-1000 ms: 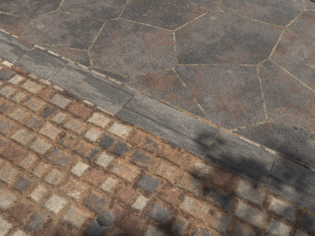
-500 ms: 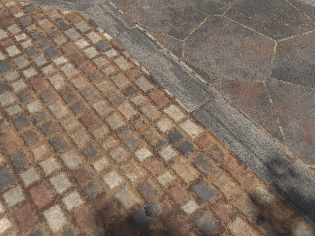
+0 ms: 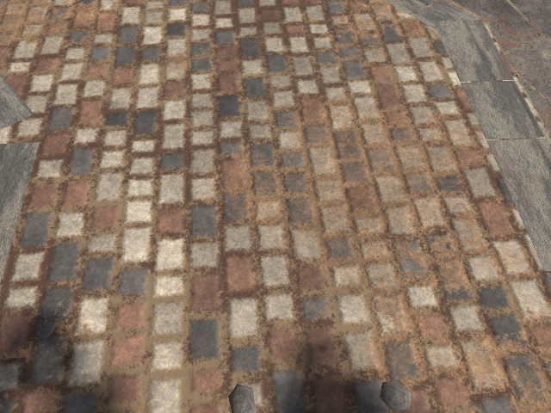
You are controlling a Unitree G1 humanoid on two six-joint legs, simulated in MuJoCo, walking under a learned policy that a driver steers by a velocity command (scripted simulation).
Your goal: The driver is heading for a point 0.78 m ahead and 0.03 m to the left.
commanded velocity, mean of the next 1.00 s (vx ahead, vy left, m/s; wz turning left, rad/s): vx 0.78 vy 0.00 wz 0.03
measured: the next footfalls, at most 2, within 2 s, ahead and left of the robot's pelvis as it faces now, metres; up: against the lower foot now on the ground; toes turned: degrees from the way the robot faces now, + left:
right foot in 0.42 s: +0.38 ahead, -0.05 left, +0.00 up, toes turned +17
left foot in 0.84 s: +0.70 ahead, +0.24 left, +0.00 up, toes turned +0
